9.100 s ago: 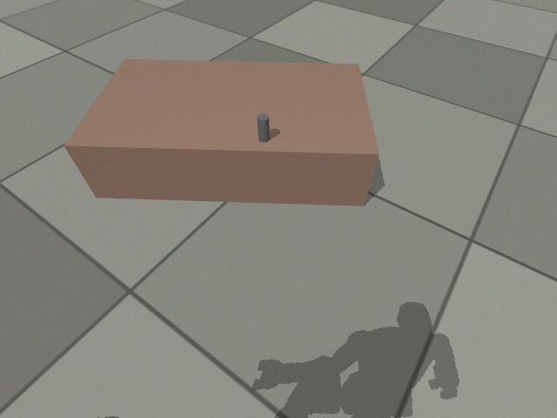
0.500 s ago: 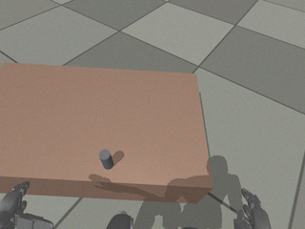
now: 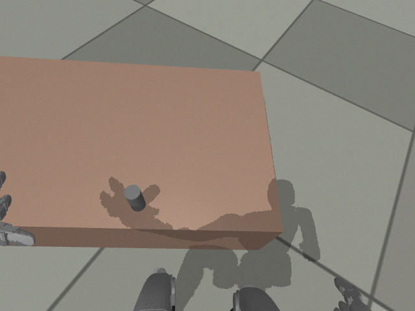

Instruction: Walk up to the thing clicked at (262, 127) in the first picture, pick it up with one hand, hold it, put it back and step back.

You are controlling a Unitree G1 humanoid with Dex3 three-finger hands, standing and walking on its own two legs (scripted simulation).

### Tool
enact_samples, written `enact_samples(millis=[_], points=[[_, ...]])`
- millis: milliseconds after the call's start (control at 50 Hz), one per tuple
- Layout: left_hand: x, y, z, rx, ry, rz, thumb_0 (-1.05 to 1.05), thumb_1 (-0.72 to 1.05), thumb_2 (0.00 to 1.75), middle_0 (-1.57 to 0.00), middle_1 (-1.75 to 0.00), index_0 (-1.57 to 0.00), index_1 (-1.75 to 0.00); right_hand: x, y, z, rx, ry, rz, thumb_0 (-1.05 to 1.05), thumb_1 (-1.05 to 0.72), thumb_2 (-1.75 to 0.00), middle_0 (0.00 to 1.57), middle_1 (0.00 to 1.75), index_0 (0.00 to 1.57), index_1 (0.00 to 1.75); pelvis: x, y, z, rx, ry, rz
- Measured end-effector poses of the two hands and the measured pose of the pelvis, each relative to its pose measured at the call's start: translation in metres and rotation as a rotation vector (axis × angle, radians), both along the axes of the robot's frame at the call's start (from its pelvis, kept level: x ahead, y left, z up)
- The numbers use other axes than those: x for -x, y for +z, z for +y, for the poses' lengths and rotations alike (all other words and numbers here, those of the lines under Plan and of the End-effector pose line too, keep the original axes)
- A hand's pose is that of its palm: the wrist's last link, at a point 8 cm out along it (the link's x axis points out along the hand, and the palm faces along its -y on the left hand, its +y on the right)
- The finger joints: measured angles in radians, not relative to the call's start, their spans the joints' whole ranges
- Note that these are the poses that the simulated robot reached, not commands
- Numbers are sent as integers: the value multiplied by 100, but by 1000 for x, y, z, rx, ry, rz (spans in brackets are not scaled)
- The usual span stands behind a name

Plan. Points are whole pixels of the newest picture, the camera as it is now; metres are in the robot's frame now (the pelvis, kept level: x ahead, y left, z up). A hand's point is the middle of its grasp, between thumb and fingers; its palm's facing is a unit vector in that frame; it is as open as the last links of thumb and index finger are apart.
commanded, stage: go down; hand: left
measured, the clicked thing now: (135, 198) +0.43 +0.22 -0.32
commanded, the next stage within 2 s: approach in 0.86 s
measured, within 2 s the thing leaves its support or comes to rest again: neither
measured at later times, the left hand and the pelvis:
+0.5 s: hand (8, 192) +0.32 +0.39 -0.02, palm faces +0.21 -0.96 -0.16, open 17.1 cm; pelvis +0.00 +0.00 -0.01, yaw +0 degrees
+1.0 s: hand (6, 182) +0.34 +0.40 -0.01, palm faces +0.22 -0.97 -0.14, open 17.4 cm; pelvis +0.00 +0.01 -0.01, yaw -1 degrees
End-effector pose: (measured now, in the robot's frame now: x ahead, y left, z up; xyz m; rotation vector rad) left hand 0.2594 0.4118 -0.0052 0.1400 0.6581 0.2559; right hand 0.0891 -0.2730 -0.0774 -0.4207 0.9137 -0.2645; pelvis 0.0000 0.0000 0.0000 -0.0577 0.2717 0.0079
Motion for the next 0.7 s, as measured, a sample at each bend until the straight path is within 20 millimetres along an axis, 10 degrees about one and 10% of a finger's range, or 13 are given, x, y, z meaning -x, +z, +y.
enact_samples(millis=[700], points=[[-42,7,29,22,-11,-172,-1,-45,6,-6,0,-3,-3,-6,-7,2,39,36,105,1,-92,-90,20,30,21,30,1,-8,4,18,1,61]])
